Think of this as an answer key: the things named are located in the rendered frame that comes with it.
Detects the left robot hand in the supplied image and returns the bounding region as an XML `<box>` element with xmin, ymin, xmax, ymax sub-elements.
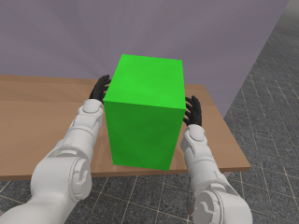
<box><xmin>89</xmin><ymin>75</ymin><xmax>112</xmax><ymax>105</ymax></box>

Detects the table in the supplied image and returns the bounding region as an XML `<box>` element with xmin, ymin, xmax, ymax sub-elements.
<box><xmin>0</xmin><ymin>75</ymin><xmax>251</xmax><ymax>217</ymax></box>

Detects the right robot hand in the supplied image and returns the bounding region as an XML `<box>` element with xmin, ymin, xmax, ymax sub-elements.
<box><xmin>183</xmin><ymin>95</ymin><xmax>202</xmax><ymax>127</ymax></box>

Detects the robot left forearm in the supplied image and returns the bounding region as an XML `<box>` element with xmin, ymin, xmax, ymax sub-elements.
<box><xmin>30</xmin><ymin>99</ymin><xmax>104</xmax><ymax>195</ymax></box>

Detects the left robot upper arm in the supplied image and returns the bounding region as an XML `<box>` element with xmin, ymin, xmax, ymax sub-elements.
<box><xmin>0</xmin><ymin>157</ymin><xmax>93</xmax><ymax>224</ymax></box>

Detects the robot right forearm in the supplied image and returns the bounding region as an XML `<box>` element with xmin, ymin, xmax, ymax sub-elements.
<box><xmin>180</xmin><ymin>124</ymin><xmax>240</xmax><ymax>200</ymax></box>

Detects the carton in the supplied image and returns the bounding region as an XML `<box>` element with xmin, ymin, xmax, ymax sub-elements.
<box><xmin>103</xmin><ymin>54</ymin><xmax>186</xmax><ymax>171</ymax></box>

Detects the right robot upper arm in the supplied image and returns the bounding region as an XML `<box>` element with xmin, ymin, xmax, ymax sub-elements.
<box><xmin>192</xmin><ymin>189</ymin><xmax>253</xmax><ymax>224</ymax></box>

